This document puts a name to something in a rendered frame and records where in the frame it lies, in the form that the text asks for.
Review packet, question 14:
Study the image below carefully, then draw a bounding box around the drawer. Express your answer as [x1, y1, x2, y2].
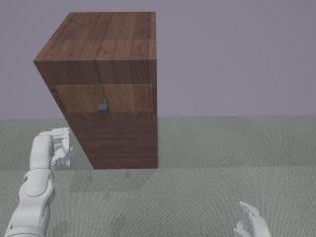
[53, 84, 152, 113]

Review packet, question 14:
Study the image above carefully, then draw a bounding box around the right robot hand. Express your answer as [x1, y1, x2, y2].
[233, 201, 272, 237]

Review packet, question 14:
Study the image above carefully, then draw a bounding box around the robot left forearm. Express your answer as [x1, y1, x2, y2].
[4, 168, 55, 237]

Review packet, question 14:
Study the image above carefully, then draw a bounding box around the left robot hand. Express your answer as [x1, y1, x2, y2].
[30, 127, 74, 171]

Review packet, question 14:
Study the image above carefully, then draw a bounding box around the handle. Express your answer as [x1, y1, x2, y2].
[98, 98, 110, 117]

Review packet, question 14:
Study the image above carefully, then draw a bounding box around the cabinet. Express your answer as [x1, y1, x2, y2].
[33, 11, 158, 170]

